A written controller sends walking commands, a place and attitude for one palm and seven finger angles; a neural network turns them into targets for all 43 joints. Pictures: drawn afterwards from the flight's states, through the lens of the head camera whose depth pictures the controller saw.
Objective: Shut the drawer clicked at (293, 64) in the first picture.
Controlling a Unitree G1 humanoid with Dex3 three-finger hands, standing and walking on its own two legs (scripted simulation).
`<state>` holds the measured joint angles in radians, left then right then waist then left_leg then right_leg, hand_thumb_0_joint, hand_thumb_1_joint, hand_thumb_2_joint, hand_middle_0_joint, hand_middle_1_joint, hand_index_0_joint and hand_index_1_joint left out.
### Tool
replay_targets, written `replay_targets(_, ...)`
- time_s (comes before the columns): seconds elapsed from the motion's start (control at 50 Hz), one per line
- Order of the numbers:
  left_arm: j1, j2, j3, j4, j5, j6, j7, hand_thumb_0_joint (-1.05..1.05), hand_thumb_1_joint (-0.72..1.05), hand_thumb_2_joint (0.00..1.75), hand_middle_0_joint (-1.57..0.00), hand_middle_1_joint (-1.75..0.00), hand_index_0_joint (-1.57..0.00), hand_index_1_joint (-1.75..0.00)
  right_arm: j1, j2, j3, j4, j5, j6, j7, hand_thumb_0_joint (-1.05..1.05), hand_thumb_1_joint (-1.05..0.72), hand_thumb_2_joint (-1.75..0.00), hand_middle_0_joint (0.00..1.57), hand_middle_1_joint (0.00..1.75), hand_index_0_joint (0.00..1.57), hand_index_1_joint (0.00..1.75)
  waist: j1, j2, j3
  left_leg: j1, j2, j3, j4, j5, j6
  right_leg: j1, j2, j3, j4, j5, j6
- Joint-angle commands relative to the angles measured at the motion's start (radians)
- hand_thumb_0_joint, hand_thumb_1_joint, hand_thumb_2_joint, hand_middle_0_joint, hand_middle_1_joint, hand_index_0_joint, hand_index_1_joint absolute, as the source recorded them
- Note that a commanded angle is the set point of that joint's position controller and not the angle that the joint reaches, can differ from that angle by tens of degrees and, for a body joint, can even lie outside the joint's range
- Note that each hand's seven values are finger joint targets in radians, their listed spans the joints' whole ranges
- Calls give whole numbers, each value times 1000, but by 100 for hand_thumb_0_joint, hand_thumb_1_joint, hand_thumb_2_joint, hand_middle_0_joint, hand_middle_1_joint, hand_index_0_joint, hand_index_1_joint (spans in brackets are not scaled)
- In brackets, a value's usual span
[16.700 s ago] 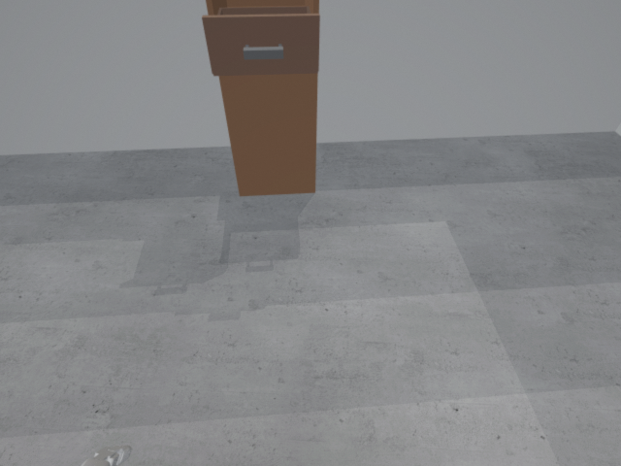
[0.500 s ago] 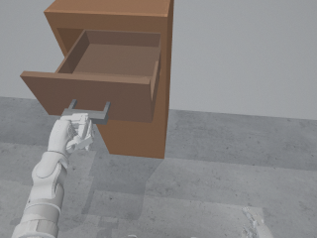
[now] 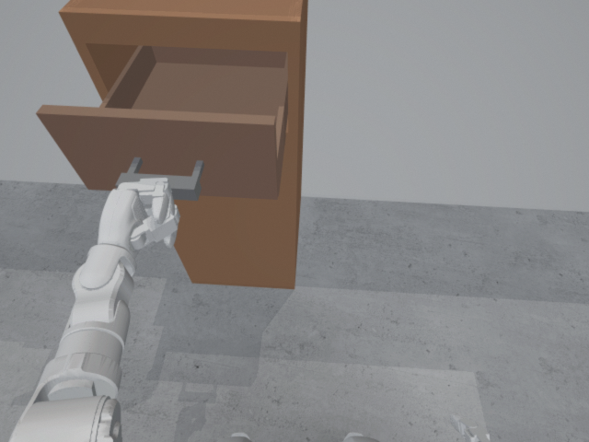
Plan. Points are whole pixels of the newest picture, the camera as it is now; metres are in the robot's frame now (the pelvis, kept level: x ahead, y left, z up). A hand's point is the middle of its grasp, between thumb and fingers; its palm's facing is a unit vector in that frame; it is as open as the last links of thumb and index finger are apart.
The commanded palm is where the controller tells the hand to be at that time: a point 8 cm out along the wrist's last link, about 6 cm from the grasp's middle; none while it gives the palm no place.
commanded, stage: push the drawer shut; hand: left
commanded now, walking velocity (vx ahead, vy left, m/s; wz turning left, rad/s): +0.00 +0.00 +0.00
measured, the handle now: (163, 175) +0.48 +0.20 +0.07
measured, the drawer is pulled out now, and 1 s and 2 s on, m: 0.18 0.06 0.00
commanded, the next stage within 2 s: pull the fist back off the drawer in 1.76 s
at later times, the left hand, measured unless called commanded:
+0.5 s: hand (189, 181) +0.46 +0.16 +0.08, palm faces -0.05 -1.00 -0.03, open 3.4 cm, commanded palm +0.45 +0.21 +0.08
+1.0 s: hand (194, 155) +0.52 +0.16 +0.08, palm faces -0.05 -1.00 -0.03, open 3.4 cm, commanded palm +0.51 +0.21 +0.08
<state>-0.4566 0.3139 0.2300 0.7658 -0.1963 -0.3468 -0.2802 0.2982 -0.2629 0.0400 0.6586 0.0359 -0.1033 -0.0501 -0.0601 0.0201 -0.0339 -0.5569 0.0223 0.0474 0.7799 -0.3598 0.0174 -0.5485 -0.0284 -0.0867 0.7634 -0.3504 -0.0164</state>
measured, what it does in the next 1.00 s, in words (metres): stands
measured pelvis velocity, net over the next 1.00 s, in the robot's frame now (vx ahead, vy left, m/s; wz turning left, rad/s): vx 0.00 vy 0.00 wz -0.02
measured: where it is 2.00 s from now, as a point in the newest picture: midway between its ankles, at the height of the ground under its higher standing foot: outside the picture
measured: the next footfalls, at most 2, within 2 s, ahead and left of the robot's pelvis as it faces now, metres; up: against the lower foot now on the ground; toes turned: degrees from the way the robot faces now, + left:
none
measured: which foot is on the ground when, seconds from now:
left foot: down 0.00-1.00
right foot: down 0.00-1.00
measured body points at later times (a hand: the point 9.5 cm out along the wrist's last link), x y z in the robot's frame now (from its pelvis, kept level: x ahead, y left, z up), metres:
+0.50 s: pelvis +0.00 +0.00 -0.01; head +0.08 +0.00 +0.43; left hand +0.46 +0.21 +0.08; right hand +0.04 -0.26 -0.13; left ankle +0.02 +0.11 -0.71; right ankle +0.02 -0.11 -0.71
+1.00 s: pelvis +0.00 +0.00 -0.02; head +0.12 +0.01 +0.42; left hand +0.51 +0.22 +0.08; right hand +0.00 -0.27 -0.13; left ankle +0.02 +0.11 -0.71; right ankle +0.02 -0.11 -0.71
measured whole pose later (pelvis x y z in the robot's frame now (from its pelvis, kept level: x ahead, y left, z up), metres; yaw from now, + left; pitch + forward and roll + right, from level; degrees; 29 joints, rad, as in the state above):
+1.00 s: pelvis +0.00 +0.00 -0.02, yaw -1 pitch +17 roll -2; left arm -0.95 0.50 0.36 1.22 -0.08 -0.36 -0.25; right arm 0.38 -0.28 0.04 0.67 0.00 -0.02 -0.02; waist -0.17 0.03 -0.06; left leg -0.80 0.05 0.04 0.90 -0.40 0.02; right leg -0.78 0.00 -0.09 0.84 -0.37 -0.02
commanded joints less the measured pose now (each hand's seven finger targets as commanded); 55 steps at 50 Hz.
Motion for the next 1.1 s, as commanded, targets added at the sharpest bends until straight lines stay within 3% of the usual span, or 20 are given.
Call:
replay_targets(0.0,-503,199,55,-174,-17,-67,16,0,90,90,-140,-160,-140,-160,25,-141,-53,-103,2,-34,-6,0,-90,-90,20,30,20,30,-35,17,-314,153,-15,-70,-114,124,0,77,36,63,-100,157,-4)
replay_targets(0.06,-555,206,54,-153,-11,-76,17,0,90,90,-140,-160,-140,-160,36,-144,-56,-98,0,-29,-5,0,-90,-90,20,30,20,30,-40,25,-343,153,-15,-71,-108,125,-2,71,36,64,-92,158,-5)
replay_targets(0.14,-673,178,19,-70,0,-84,24,0,90,90,-140,-160,-140,-160,55,-148,-54,-78,-1,-23,-2,0,-90,-90,20,30,20,30,-70,30,-318,150,-12,-82,-97,101,-1,-1,40,58,-86,125,-5)
replay_targets(0.16,-693,205,39,-60,6,-90,29,0,90,90,-140,-160,-140,-160,66,-154,-58,-71,-3,-22,-2,0,-90,-90,20,30,20,30,-70,8,-336,146,-10,-86,-93,106,-1,4,40,56,-79,128,-5)
replay_targets(0.18,-699,205,37,-46,13,-95,31,0,90,90,-140,-160,-140,-160,70,-155,-58,-71,-4,-21,-1,0,-90,-90,20,30,20,30,-69,34,-336,153,-11,-86,-89,110,-1,-12,42,55,-74,124,-7)
replay_targets(0.28,-750,212,44,10,28,-110,39,0,90,90,-140,-160,-140,-160,101,-158,-62,-59,-11,-11,6,0,-90,-90,20,30,20,30,-81,25,-394,159,-10,-89,-67,145,1,-24,46,56,-56,152,-5)
replay_targets(0.3,-770,203,33,18,31,-113,38,0,90,90,-140,-160,-140,-160,101,-155,-59,-57,-11,-10,9,0,-90,-90,20,30,20,30,-81,60,-387,159,-10,-89,-65,149,-2,-34,44,58,-54,154,-7)
replay_targets(0.38,-801,265,82,62,40,-117,42,0,90,90,-140,-160,-140,-160,126,-162,-61,-56,-16,4,13,0,-90,-90,20,30,20,30,-86,4,-407,110,-11,-83,-50,148,7,-9,49,67,-48,168,-3)
replay_targets(0.42,-828,294,99,76,46,-118,39,0,90,90,-140,-160,-140,-160,132,-161,-62,-53,-15,11,13,0,-90,-90,20,30,20,30,-89,21,-404,87,-12,-74,-43,143,8,-4,47,75,-49,175,0)
replay_targets(0.48,-835,276,87,85,52,-119,32,0,90,90,-140,-160,-140,-160,146,-158,-63,-61,-18,19,17,0,-90,-90,20,30,20,30,-92,59,-431,113,-11,-73,-31,182,8,-19,52,72,-36,201,-4)
replay_targets(0.56,-875,326,120,121,57,-109,32,0,90,90,-140,-160,-140,-160,168,-162,-62,-54,-21,33,17,0,-90,-90,20,30,20,30,-104,21,-424,53,-11,-66,-21,166,13,3,53,83,-39,207,2)
replay_targets(0.6,-884,323,120,125,61,-109,30,0,90,90,-140,-160,-140,-160,178,-163,-63,-54,-23,38,19,0,-90,-90,20,30,20,30,-104,54,-436,68,-11,-66,-15,184,12,-10,56,81,-34,217,0)
replay_targets(0.66,-921,355,134,138,68,-105,30,0,90,90,-140,-160,-140,-160,193,-166,-64,-48,-25,46,18,0,-90,-90,20,30,20,30,-114,50,-438,54,-9,-67,-8,179,14,-15,56,84,-35,214,2)
replay_targets(0.74,-913,363,149,129,67,-105,27,0,90,90,-140,-160,-140,-160,205,-166,-65,-54,-28,54,23,0,-90,-90,20,30,20,30,-105,88,-499,86,-9,-64,7,228,12,-8,58,84,-26,251,1)
replay_targets(0.8,-959,366,140,179,73,-95,30,0,90,90,-140,-160,-140,-160,218,-170,-62,-39,-29,61,21,0,-90,-90,20,30,20,30,-135,43,-446,40,-6,-65,12,208,17,-26,62,85,-31,243,5)
replay_targets(0.84,-991,413,161,205,83,-85,35,0,90,90,-140,-160,-140,-160,226,-179,-63,-35,-28,65,17,0,-90,-90,20,30,20,30,-147,33,-422,0,-7,-64,14,170,20,-36,59,92,-38,212,8)
replay_targets(0.92,-1054,424,160,188,98,-89,41,0,90,90,-140,-160,-140,-160,244,-178,-62,-31,-35,65,19,0,-90,-90,20,30,20,30,-151,120,-487,61,-5,-76,29,221,15,-74,59,83,-20,226,3)
replay_targets(0.94,-1047,403,148,211,100,-85,41,0,90,90,-140,-160,-140,-160,247,-176,-61,-30,-37,65,21,0,-90,-90,20,30,20,30,-155,124,-483,71,-4,-80,33,229,13,-95,62,77,-16,220,1)
replay_targets(1.0,-1091,444,170,243,106,-80,48,0,90,90,-140,-160,-140,-160,267,-188,-59,-22,-44,69,21,0,-90,-90,20,30,20,30,-175,84,-485,51,2,-89,44,229,17,-110,64,74,-14,214,6)
replay_targets(1.08,-1126,455,173,261,116,-71,51,0,90,90,-140,-160,-140,-160,287,-193,-58,-22,-51,74,24,0,-90,-90,20,30,20,30,-184,101,-517,58,1,-94,57,255,18,-121,66,71,-6,225,4)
